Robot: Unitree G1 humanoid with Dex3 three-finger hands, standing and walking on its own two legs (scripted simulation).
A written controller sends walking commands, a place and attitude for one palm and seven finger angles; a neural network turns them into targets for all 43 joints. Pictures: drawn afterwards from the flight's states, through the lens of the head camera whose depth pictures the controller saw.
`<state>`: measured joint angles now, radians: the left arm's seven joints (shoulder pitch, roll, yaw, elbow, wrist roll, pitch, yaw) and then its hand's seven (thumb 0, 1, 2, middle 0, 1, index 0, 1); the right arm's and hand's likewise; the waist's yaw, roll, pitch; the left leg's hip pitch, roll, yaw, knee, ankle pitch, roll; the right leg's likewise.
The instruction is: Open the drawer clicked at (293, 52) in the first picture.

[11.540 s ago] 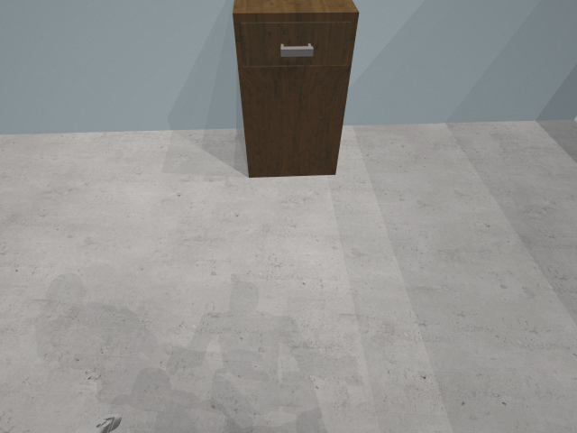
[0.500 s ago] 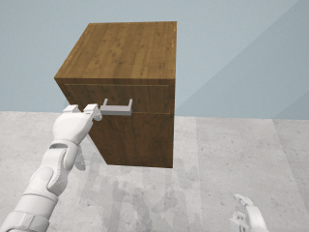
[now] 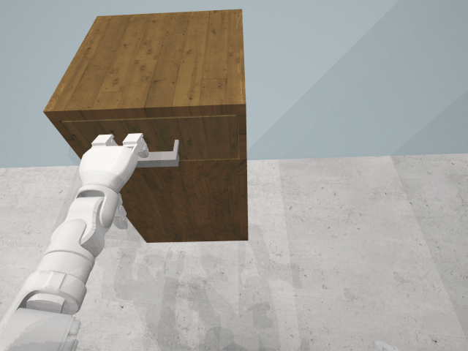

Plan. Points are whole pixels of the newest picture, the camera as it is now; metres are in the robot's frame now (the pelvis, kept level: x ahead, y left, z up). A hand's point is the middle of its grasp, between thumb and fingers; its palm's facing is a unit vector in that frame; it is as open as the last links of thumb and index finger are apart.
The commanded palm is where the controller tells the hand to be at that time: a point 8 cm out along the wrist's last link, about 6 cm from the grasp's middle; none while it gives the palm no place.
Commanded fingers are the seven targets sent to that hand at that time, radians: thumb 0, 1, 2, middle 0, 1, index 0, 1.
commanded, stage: move the hooked fingers above the handle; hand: left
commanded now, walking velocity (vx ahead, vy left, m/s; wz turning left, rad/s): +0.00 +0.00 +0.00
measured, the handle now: (154, 152) +0.56 +0.24 -0.08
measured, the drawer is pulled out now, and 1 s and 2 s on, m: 0.00 0.00 0.00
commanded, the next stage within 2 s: lower the fingers behind the handle in 1.52 s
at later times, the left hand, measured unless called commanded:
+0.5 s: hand (136, 164) +0.46 +0.23 +0.01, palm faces -0.05 +0.01 -1.00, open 13.8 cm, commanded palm +0.45 +0.24 +0.06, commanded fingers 0.00 -0.50 0.30 -0.30 -1.20 -0.30 -1.20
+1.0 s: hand (147, 150) +0.52 +0.23 -0.02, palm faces -0.06 -0.03 -1.00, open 13.8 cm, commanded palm +0.50 +0.24 +0.04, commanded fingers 0.00 -0.50 0.30 -0.30 -1.20 -0.30 -1.20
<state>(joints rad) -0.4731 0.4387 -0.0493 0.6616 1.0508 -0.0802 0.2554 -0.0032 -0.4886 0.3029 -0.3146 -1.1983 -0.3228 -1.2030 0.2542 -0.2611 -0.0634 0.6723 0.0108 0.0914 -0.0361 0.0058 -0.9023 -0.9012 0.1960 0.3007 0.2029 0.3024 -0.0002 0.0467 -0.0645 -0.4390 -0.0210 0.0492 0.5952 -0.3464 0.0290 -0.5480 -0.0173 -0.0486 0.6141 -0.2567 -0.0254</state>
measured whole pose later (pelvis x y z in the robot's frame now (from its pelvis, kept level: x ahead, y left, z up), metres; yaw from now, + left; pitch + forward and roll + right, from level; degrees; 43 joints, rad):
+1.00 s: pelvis +0.00 +0.02 -0.03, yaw -2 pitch +25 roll -2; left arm -0.92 0.56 0.04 1.15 1.11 -0.11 0.35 0.00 -0.49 0.30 -0.32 -1.21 -0.33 -1.20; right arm 0.40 -0.28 -0.05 0.72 -0.05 0.10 0.00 0.00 -0.90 -0.90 0.20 0.30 0.20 0.30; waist -0.16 0.06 -0.14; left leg -0.85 0.00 0.05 0.87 -0.46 0.05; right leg -0.92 0.00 -0.05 0.79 -0.31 0.00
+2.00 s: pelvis +0.00 +0.01 -0.04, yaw -1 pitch +26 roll -2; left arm -0.89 0.57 0.04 1.17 1.12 -0.13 0.37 0.00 -0.49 0.30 -0.31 -1.20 -0.32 -1.20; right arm 0.37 -0.28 -0.04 0.72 -0.06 0.10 0.00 0.00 -0.90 -0.90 0.20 0.30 0.21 0.30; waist -0.16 0.05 -0.14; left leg -0.89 0.01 0.04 0.91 -0.48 0.05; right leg -0.96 0.00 -0.06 0.84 -0.33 -0.01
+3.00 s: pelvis -0.02 +0.02 -0.08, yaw -1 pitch +30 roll -3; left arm -0.97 0.60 0.04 1.21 1.13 -0.07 0.41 0.00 -0.49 0.30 -0.31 -1.20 -0.32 -1.20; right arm 0.33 -0.27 -0.02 0.72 -0.06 0.07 0.02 0.00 -0.90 -0.90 0.20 0.30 0.21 0.30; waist -0.19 0.07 -0.15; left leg -1.13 0.01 0.02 1.15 -0.55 0.05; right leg -1.19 0.00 -0.08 1.04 -0.38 -0.01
